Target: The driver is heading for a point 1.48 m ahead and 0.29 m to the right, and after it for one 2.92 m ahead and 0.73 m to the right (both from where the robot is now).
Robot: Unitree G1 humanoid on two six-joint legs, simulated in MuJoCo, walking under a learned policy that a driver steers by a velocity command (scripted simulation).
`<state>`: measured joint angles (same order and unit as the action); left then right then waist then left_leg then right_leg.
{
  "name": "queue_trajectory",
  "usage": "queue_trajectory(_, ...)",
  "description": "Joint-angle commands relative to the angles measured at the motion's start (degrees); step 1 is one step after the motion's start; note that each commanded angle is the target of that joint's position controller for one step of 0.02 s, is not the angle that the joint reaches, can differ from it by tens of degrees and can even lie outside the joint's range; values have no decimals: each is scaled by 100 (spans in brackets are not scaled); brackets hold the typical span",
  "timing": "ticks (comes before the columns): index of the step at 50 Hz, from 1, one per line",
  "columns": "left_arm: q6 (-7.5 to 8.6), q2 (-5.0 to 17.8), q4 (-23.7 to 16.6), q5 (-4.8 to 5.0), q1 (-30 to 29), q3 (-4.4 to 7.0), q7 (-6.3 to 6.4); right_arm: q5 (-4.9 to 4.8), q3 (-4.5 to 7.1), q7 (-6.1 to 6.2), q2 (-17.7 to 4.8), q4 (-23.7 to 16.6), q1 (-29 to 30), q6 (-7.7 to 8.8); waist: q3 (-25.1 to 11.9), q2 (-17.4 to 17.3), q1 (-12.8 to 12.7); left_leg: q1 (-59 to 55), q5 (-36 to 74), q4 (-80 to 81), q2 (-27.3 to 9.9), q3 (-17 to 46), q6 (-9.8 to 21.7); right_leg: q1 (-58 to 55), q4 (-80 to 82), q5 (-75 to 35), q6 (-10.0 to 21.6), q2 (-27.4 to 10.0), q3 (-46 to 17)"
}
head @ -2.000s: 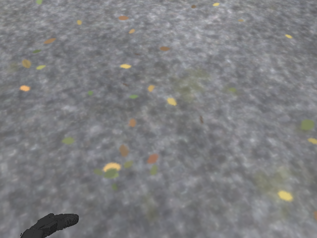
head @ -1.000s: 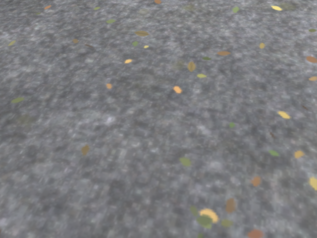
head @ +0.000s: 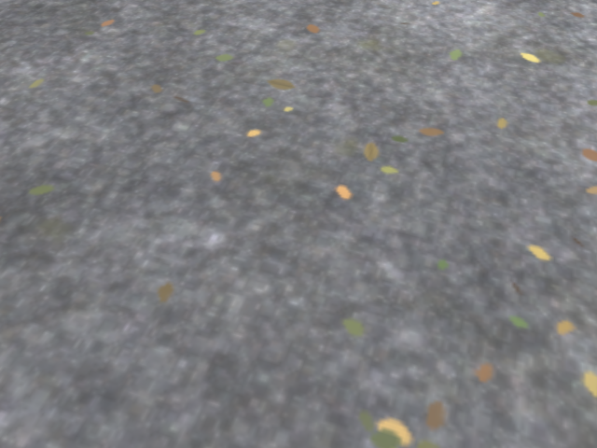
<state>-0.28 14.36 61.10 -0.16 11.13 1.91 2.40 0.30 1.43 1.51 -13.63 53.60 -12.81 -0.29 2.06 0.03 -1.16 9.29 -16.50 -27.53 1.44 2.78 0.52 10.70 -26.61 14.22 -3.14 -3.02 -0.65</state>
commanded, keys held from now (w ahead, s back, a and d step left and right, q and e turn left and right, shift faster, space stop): no key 0.02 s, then w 0.98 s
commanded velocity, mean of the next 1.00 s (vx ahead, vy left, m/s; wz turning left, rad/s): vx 0.37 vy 0.00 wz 0.00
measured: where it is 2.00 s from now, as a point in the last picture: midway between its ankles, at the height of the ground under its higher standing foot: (331, 273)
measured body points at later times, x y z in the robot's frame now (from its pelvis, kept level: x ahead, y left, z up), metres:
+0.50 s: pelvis +0.12 -0.04 +0.01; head +0.13 -0.06 +0.46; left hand +0.03 +0.20 -0.13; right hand +0.27 -0.30 -0.12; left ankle +0.22 +0.12 -0.68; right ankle +0.01 -0.13 -0.74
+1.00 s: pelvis +0.40 +0.01 +0.01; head +0.42 +0.01 +0.46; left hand +0.55 +0.28 -0.11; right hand +0.41 -0.25 -0.13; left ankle +0.39 +0.09 -0.74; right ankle +0.52 -0.17 -0.67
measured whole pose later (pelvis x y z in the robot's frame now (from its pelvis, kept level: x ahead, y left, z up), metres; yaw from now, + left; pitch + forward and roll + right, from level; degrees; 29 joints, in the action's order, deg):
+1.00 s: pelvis +0.40 +0.01 +0.01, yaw -1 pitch +0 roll +2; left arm 4.8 15.9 51.0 0.6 8.2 3.6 1.0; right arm 0.0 2.6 -1.0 -13.8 58.3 -18.5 5.7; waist 0.9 2.3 3.1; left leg 4.8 -9.0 -13.3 5.2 -3.4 4.5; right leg 38.1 -53.2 7.0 0.5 -8.6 -2.5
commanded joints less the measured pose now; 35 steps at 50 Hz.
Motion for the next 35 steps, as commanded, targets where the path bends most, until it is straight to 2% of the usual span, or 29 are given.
queue_trajectory(1,33,646,-103,2,122,104,28,-7,110,27,-627,-98,-86,56,-47,-42,6,259,1131,534,-230,171,92,-114,306,-790,74,31,59)
queue_trajectory(2,24,584,-40,8,224,92,33,-15,108,39,-619,-15,-174,45,-162,-86,10,217,509,589,-185,141,117,-138,254,-280,87,125,170)
queue_trajectory(4,21,542,-54,72,186,97,46,-82,177,68,-822,30,-229,8,103,-309,90,486,-1804,796,-251,382,362,310,-218,1227,195,400,458)
queue_trajectory(6,134,420,-223,73,-51,69,13,-124,246,57,-1041,57,-460,64,530,-794,246,637,-3158,1380,-902,1357,776,1075,-957,1523,290,478,534)
queue_trajectory(7,230,296,-292,96,-89,39,-37,-150,297,45,-1180,106,-595,122,617,-1115,281,647,-3382,1670,-1354,2031,1050,1248,-1445,1259,361,409,454)
queue_trajectory(8,326,292,-325,131,-80,38,-95,-170,314,41,-1190,107,-582,182,730,-1181,251,772,-3276,1819,-1632,2428,1236,1331,-1705,1179,487,236,243)
queue_trajectory(9,413,310,-323,174,17,47,-156,-176,301,32,-1116,59,-408,232,784,-1159,130,776,-2986,1784,-1712,2458,1263,1336,-1658,1269,620,131,147)
queue_trajectory(10,488,295,-274,205,218,46,-207,-208,282,17,-1036,-26,-142,256,767,-1068,-53,862,-2629,1629,-1612,2185,1151,1016,-1122,1286,756,99,164)
queue_trajectory(11,543,289,-81,208,705,68,-236,-249,259,2,-966,-141,245,248,675,-882,-358,1277,-2192,1345,-1286,1648,915,72,-217,834,848,180,273)
queue_trajectory(12,556,408,165,147,1209,132,-244,-220,219,-9,-813,-245,463,261,518,-485,-527,1690,-1445,631,-830,1028,658,-801,173,310,794,219,103)
queue_trajectory(13,566,836,317,94,1889,248,-230,-153,105,-33,-405,-354,569,313,164,758,-680,2339,-827,-1193,-146,6,235,-1584,958,1000,1045,-756,-1465)
queue_trajectory(14,618,1458,374,57,2385,363,-321,-192,124,7,-411,-608,645,416,57,1898,-723,3297,-1573,-2577,280,-200,88,-1972,1779,1569,1786,-1874,-3791)
queue_trajectory(15,687,1042,254,-1,1932,226,-329,-289,186,-11,-673,-536,536,496,315,1084,-437,3672,-1518,-3526,-91,271,169,-1759,1793,1746,1899,-2031,-3937)
queue_trajectory(16,728,730,97,36,1581,149,-323,-330,188,-74,-658,-429,357,557,546,761,-263,3893,-915,-3818,-329,330,284,-1675,1755,1559,1717,-1791,-3280)
queue_trajectory(17,740,680,0,55,1372,127,-341,-295,199,-106,-627,-326,271,600,525,622,-172,3929,-394,-3777,-513,201,352,-1671,1785,1223,1505,-1529,-2675)
queue_trajectory(18,726,599,-50,72,1286,90,-355,-238,243,-124,-703,-337,419,627,575,532,-162,3987,-3,-3573,-657,121,358,-1690,1823,518,1355,-1387,-2205)
queue_trajectory(19,685,405,-47,45,1356,27,-348,-185,270,-163,-706,-352,543,635,493,551,-184,3776,290,-3350,-744,16,328,-1630,1844,-221,1226,-1163,-1695)
queue_trajectory(20,646,331,-22,18,1511,-3,-326,-167,264,-206,-609,-355,589,626,390,640,-203,3631,479,-3169,-739,-124,264,-1636,1836,-880,1195,-1021,-1348)
queue_trajectory(22,577,414,-18,0,1703,-7,-251,-150,216,-257,-393,-446,861,582,331,573,-249,3569,768,-2707,-690,-328,100,-1597,1847,-1729,1251,-905,-918)
queue_trajectory(25,520,625,-113,-14,1703,14,-153,-166,102,-290,-180,-747,1648,567,512,486,-362,3065,1398,-1414,-511,-534,-43,-1017,2074,-1754,1251,-759,-523)
queue_trajectory(28,523,730,-67,42,1927,61,-121,-206,70,-351,-257,-915,2104,565,689,587,-415,2618,1797,-701,-370,-624,0,-873,2252,-1643,1305,-875,-397)
queue_trajectory(30,512,740,-40,100,1946,99,-113,-223,79,-400,-358,-1018,2243,582,749,586,-313,2578,1809,-407,-380,-503,149,-1186,2158,-1915,1262,-1054,-350)
queue_trajectory(32,473,822,-80,104,1822,155,-108,-212,148,-435,-549,-1027,2077,615,525,604,-64,2213,1595,-244,-277,-503,338,-1578,1739,-3020,1154,-1183,-249)
queue_trajectory(33,440,902,-120,83,1741,192,-107,-204,220,-427,-696,-959,1761,619,215,712,148,1713,1438,-298,-121,-598,440,-1716,1299,-4115,1091,-1205,-190)
queue_trajectory(34,385,925,-161,50,1644,209,-108,-210,335,-397,-886,-758,1047,607,-268,783,535,812,1323,-343,59,-708,581,-1674,456,-5076,994,-1101,-52)
queue_trajectory(35,343,869,-229,10,1581,184,-112,-229,469,-342,-1105,-446,48,572,-855,729,995,-546,1349,-335,29,-648,753,-1134,-729,-5116,828,-863,80)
